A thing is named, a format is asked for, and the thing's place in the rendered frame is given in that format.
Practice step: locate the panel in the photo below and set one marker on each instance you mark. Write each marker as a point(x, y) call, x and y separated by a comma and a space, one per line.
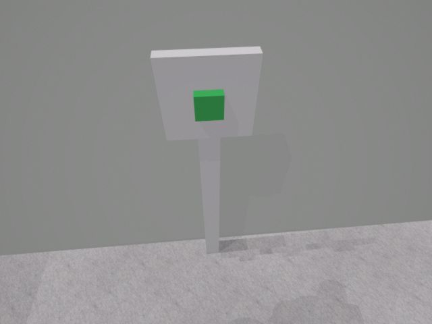
point(177, 73)

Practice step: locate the button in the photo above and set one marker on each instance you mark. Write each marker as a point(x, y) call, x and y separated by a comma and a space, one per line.
point(208, 105)

